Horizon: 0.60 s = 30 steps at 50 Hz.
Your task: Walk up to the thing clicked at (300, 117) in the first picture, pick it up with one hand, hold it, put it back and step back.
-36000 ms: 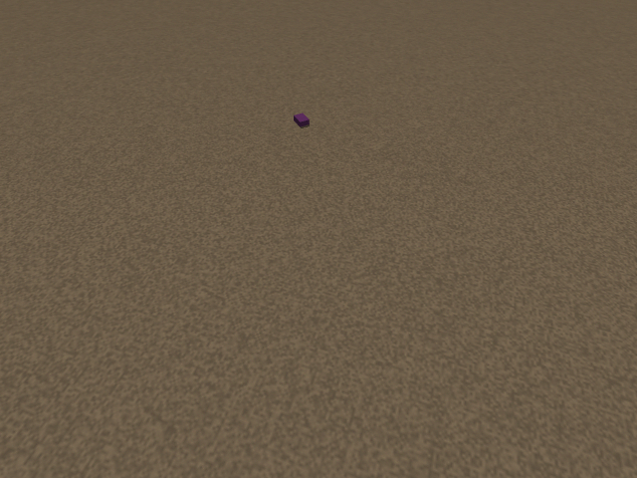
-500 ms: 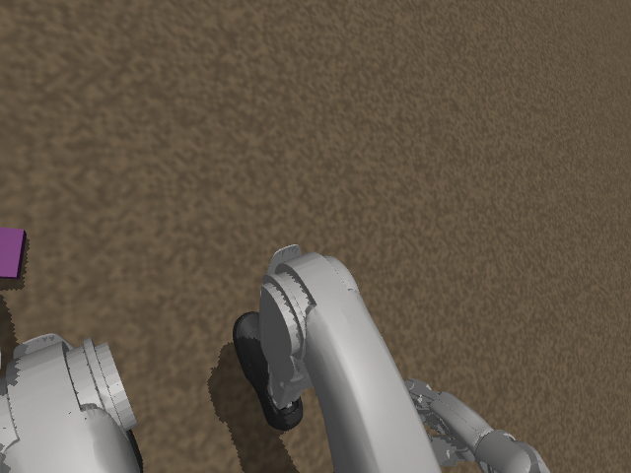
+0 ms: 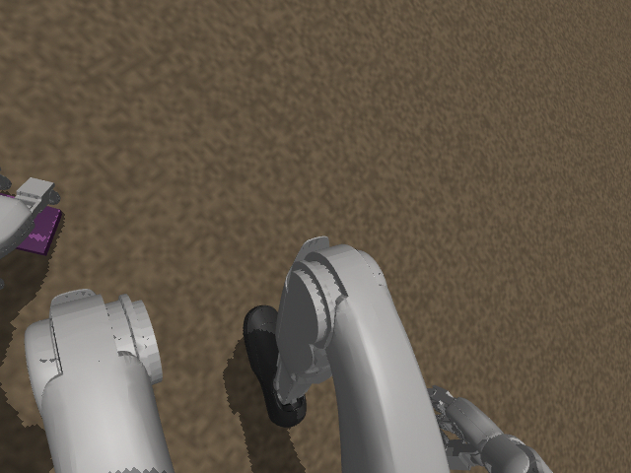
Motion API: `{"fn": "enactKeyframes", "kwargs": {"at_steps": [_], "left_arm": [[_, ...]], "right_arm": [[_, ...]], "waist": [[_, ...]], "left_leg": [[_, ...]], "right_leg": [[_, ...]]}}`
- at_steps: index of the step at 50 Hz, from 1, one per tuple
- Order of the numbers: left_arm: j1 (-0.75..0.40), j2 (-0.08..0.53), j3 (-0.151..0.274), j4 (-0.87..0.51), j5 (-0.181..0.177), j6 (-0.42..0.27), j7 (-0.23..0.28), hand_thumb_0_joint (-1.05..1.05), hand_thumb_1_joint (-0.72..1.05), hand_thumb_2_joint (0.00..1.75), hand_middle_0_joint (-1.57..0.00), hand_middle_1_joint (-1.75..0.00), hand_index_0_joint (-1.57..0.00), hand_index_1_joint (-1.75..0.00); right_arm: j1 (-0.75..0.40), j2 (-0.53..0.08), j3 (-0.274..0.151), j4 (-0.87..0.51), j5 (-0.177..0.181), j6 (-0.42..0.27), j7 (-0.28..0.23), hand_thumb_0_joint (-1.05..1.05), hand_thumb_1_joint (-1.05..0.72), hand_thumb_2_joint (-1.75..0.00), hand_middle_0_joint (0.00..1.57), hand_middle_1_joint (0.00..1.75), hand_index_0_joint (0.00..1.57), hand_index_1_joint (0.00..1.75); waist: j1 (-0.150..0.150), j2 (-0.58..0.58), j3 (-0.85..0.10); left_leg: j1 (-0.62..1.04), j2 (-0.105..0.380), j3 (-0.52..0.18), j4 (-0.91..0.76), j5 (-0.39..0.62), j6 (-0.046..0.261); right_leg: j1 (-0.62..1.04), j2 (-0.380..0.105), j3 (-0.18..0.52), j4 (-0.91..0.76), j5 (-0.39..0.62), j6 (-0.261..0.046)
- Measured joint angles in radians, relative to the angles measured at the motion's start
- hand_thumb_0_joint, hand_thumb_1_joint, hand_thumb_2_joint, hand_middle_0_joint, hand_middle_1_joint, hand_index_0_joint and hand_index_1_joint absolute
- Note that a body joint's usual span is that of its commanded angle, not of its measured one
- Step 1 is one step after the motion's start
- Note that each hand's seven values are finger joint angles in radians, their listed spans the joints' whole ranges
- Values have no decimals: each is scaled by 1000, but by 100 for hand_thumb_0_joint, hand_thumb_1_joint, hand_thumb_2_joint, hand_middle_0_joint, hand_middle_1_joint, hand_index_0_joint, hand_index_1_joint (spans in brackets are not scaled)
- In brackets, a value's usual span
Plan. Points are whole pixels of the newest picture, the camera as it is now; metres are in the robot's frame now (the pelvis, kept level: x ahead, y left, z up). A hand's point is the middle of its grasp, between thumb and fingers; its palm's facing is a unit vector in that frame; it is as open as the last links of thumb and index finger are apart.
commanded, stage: go down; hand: left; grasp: from above
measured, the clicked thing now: (16, 223) +0.43 +0.22 -0.30
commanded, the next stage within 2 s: none
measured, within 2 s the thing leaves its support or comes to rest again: neither
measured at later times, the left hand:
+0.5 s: hand out of the picture +0.48 +0.31 -0.14, palm faces -0.34 +0.00 -0.94, open 13.4 cm
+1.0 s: hand out of the picture +0.43 +0.31 +0.04, palm faces -0.37 +0.08 -0.93, open 13.7 cm
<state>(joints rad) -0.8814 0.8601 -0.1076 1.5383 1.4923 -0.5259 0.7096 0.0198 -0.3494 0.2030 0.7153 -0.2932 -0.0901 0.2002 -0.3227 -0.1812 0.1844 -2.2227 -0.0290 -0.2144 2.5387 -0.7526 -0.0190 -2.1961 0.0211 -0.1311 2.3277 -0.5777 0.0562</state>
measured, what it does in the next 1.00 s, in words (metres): rises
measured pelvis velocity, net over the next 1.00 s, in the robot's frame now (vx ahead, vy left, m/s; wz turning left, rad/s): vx -0.01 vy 0.01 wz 0.11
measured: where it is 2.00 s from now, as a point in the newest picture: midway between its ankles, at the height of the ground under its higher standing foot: (207, 429)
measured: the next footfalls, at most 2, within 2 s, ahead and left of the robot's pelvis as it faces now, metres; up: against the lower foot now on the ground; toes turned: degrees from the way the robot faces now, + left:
none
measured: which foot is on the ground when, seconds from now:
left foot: down 0.00-1.00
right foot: down 0.00-1.00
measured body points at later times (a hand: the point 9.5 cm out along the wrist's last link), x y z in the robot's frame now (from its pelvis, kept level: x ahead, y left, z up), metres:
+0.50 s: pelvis +0.03 +0.01 +0.03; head +0.28 +0.07 +0.39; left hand +0.49 +0.30 -0.09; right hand +0.08 -0.26 -0.09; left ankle +0.07 +0.12 -0.28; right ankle +0.14 -0.12 -0.28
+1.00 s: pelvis -0.01 +0.01 +0.12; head +0.16 +0.07 +0.53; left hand +0.45 +0.30 +0.10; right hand +0.15 -0.27 +0.02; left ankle +0.07 +0.12 -0.28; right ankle +0.14 -0.12 -0.28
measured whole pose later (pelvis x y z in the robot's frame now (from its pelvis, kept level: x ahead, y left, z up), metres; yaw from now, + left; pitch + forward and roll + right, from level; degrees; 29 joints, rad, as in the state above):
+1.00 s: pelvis -0.01 +0.01 +0.12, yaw +6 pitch +32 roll -6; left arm -0.82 0.66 -0.12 1.02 1.21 -0.24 0.14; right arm 0.11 -0.32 0.00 0.63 -0.03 0.07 0.05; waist -0.16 0.04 -0.18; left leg -2.00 -0.03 -0.07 2.10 -0.66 0.02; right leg -1.99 -0.02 -0.03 1.98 -0.56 0.04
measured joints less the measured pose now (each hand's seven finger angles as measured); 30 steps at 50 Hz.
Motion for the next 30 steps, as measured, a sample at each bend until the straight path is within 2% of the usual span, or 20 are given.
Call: {"fn": "enactKeyframes", "kwargs": {"at_steps": [1,3,6,8,10,13,16,18,21,23,25,27,30], "left_arm": [[6,-5,-18,8,29,16,43,0,-14,70,-12,-93,-23,-84],[17,-22,-48,22,64,61,123,0,-14,70,-13,-93,-24,-84],[21,-62,-65,43,63,160,226,0,-18,73,-12,-97,-21,-88],[11,-96,-50,59,34,243,277,0,-23,77,-10,-99,-19,-91],[-18,-124,-25,90,-8,327,300,0,-27,80,-8,-102,-16,-94],[-83,-141,43,122,-101,449,265,0,-31,83,-6,-105,-14,-98],[-150,-134,156,71,-173,518,143,0,-34,86,-5,-108,-13,-100],[-159,-132,197,-5,-219,541,46,0,-35,87,-4,-109,-12,-102],[-70,-146,177,-177,-298,551,-117,0,-37,89,-4,-111,-11,-104],[53,-170,161,-397,-356,541,-248,0,-37,90,-4,-112,-11,-106],[165,-181,111,-605,-401,528,-356,0,-38,91,-4,-113,-11,-107],[242,-178,62,-735,-417,497,-462,0,-39,92,-5,-112,-10,-107],[279,-179,17,-837,-444,430,-641,0,-41,93,-6,-110,-11,-106]], "right_arm": [[-13,6,-5,16,-11,-8,-1,0,-89,-89,20,30,20,29],[-35,15,-11,41,-21,-26,6,0,-89,-89,20,30,20,29],[-52,30,-13,54,-19,-54,35,0,-90,-89,19,30,20,29],[-42,36,-18,34,-3,-76,63,0,-90,-89,19,30,20,29],[-19,34,-22,-2,21,-95,96,0,-90,-89,20,30,20,29],[14,22,-19,-47,50,-111,140,0,-90,-89,20,30,20,29],[55,11,-36,-79,82,-110,169,-1,-90,-89,20,30,20,29],[85,12,-66,-77,105,-95,180,-1,-90,-89,20,30,20,29],[111,20,-117,-31,141,-46,176,0,-90,-90,20,30,20,29],[127,27,-154,-15,175,10,153,0,-91,-90,20,30,20,29],[131,32,-182,-11,207,65,121,0,-91,-90,20,30,20,29],[119,31,-198,-20,220,107,83,0,-91,-90,20,30,20,29],[102,21,-218,-51,224,139,12,0,-92,-90,20,30,20,29]], "waist": [[-6,-6,-6],[-20,-7,-28],[-44,11,-70],[-60,35,-99],[-76,64,-123],[-95,97,-146],[-91,124,-151],[-71,150,-163],[-17,205,-190],[38,241,-202],[95,262,-201],[142,273,-195],[203,271,-193]], "left_leg": [[9,6,3,-4,-5,5],[16,17,10,-16,-12,16],[3,26,20,-38,-14,34],[-19,24,26,-50,-11,44],[-45,16,32,-55,-8,50],[-78,7,41,-49,-10,55],[-112,1,46,-35,-12,55],[-130,-4,49,-28,-16,50],[-132,-8,60,-37,-30,44],[-111,-9,78,-64,-36,43],[-67,-7,103,-110,-35,44],[-16,-4,127,-167,-24,45],[48,-1,146,-248,7,41]], "right_leg": [[9,5,2,-6,-1,2],[16,12,6,-24,-3,7],[11,18,11,-53,-5,11],[-2,16,14,-68,-8,8],[-20,6,16,-71,-13,-3],[-49,-9,19,-58,-22,-9],[-80,-18,24,-37,-35,0],[-102,-23,28,-24,-42,-1],[-113,-29,40,-17,-62,5],[-101,-34,56,-28,-75,10],[-70,-37,79,-52,-82,14],[-31,-39,99,-89,-77,13],[21,-40,115,-151,-55,5]]}}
